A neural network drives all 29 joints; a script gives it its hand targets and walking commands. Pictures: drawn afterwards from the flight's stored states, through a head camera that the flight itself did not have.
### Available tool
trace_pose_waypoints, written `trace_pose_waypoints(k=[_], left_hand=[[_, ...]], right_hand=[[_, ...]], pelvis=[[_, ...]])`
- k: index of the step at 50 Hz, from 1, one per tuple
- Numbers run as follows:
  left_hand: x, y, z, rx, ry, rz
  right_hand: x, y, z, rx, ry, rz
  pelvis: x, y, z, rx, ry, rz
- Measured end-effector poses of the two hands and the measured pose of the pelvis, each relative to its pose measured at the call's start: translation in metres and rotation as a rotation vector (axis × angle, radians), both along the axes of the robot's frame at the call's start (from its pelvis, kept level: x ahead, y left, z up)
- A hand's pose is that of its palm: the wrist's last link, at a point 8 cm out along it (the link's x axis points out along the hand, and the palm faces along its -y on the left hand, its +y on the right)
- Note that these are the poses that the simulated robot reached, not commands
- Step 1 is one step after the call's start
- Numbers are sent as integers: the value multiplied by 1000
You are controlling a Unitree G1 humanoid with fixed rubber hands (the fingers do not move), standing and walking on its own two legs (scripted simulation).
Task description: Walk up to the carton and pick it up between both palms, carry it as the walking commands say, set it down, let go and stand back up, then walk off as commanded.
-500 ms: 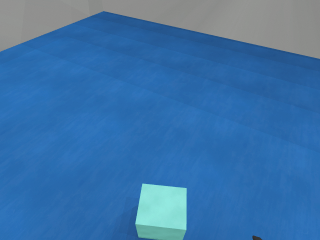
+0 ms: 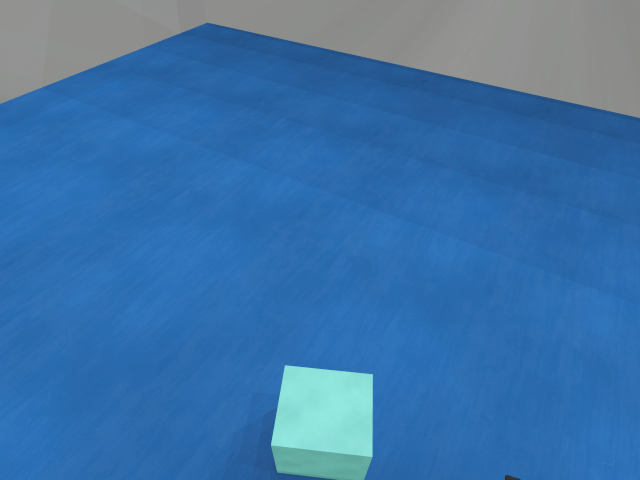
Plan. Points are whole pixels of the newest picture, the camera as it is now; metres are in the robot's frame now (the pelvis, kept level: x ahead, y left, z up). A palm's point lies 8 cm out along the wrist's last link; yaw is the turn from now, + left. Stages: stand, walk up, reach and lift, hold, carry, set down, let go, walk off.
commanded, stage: walk off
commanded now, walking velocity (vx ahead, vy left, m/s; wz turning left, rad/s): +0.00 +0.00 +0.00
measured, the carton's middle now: (324, 424) +0.43 -0.02 -0.65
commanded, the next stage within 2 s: none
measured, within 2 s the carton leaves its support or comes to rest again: neither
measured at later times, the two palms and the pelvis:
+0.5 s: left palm out of the picture +0.00 +0.22 -0.13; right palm out of the picture +0.04 -0.34 -0.12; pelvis -0.05 -0.06 -0.01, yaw -3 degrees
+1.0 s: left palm out of the picture -0.08 +0.13 -0.15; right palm out of the picture -0.13 -0.40 -0.14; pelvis -0.16 -0.12 -0.02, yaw -4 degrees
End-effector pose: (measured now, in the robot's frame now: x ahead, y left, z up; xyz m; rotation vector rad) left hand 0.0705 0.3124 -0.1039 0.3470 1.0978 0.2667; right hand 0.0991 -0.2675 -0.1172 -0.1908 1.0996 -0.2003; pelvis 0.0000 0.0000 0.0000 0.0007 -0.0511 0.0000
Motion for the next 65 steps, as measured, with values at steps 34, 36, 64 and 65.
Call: trace_pose_waypoints(k=[34, 36, 64, 65], left_hand=[[-93, -146, -17, -82, 174, 0], [-94, -154, -17, -80, 159, -14], [-227, -169, -39, -191, 178, -55], [-233, -172, -39, -189, 186, -56]], right_hand=[[-122, -114, -23, 0, 137, -104], [-137, -120, -25, 0, 161, -112], [-328, -148, 24, -160, 233, -161], [-325, -151, 24, -159, 210, -155]], pelvis=[[-86, -108, -4, 36, -19, -58], [-94, -114, -5, 36, -5, -62], [-237, -125, 6, -106, 4, -75], [-243, -128, 5, -103, 10, -77]])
